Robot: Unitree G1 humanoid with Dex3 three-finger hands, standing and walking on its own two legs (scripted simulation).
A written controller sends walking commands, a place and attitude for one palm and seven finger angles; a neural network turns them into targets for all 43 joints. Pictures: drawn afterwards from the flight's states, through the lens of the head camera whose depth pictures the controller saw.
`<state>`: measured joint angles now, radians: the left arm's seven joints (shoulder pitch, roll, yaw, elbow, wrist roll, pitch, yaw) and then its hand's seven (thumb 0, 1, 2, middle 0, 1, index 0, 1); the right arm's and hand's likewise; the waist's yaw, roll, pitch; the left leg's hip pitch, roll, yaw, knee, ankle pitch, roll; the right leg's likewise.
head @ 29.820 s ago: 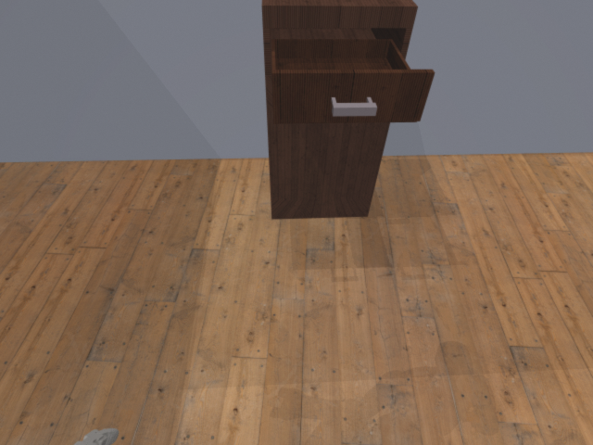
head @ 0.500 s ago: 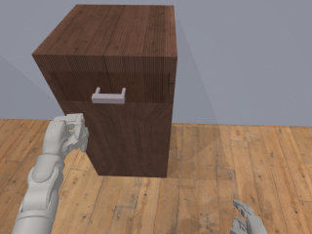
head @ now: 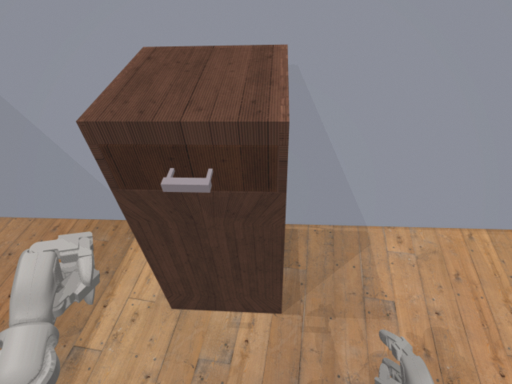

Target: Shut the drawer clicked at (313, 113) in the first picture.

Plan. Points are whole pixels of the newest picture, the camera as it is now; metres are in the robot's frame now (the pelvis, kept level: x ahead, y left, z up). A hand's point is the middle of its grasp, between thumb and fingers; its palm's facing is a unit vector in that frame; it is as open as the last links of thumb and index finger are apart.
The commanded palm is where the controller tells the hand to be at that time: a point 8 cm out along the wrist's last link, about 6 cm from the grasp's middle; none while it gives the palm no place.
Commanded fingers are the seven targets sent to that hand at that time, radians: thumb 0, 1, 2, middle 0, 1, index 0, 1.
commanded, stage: draw the hand back to the body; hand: left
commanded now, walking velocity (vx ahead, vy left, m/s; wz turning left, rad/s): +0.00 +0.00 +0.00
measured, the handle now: (188, 178) +0.55 +0.22 +0.00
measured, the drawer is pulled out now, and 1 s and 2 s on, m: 0.00 0.00 0.00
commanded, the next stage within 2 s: step back with the hand held close in 0.32 s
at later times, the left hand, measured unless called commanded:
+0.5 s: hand (80, 282) +0.19 +0.23 +0.16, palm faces +0.38 -0.84 -0.40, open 3.3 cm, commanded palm +0.14 +0.27 +0.17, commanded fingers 0.00 0.90 0.90 -1.40 -1.60 -1.40 -1.60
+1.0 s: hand (32, 308) +0.15 +0.26 +0.16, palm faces +0.32 -0.80 -0.51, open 3.3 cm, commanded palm +0.09 +0.30 +0.17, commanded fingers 0.00 0.90 0.90 -1.40 -1.60 -1.40 -1.60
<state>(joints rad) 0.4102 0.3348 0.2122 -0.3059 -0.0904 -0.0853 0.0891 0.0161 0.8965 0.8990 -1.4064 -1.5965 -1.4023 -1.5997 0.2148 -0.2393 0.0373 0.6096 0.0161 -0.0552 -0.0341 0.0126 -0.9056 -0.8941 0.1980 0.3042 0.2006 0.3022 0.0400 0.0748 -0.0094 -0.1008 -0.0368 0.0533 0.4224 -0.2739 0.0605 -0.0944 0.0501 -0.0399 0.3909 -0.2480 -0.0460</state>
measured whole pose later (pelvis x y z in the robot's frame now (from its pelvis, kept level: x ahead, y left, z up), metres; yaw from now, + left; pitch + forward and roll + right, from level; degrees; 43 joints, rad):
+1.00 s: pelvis -0.04 +0.02 -0.01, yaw -1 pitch +1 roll +0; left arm 0.63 0.44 0.40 -0.57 -0.04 -0.20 0.12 0.02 0.89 0.90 -1.41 -1.60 -1.40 -1.60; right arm 0.21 -0.22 -0.02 0.54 0.00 -0.03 -0.06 0.01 -0.91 -0.89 0.20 0.30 0.20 0.30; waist 0.00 -0.01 0.00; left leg -0.29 -0.07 0.11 0.51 -0.25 0.11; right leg -0.32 0.02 0.04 0.56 -0.26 0.00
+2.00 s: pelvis -0.23 +0.00 +0.00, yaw -3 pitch +3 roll +2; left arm 0.57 0.31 0.33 -0.43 -0.05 -0.15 0.17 0.01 0.89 0.90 -1.41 -1.60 -1.41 -1.60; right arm 0.26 -0.26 -0.03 0.63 0.03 -0.06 -0.07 0.01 -0.91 -0.89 0.20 0.30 0.20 0.30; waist 0.01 -0.02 -0.08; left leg -0.30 0.01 0.06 0.61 -0.32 0.03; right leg -0.20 -0.01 -0.05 0.47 -0.33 -0.03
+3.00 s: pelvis -0.29 +0.02 -0.02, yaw +0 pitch -1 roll +0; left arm 0.30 0.18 0.04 0.67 0.03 0.06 0.04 0.02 0.91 0.90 -1.18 -1.41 -1.17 -1.37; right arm 0.25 -0.20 -0.01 0.85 -0.04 0.02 0.02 0.01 -0.91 -0.89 0.20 0.30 0.20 0.30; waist -0.03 -0.04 0.02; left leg -0.32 0.04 0.05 0.67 -0.33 -0.01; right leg -0.35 -0.06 -0.11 0.67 -0.30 -0.01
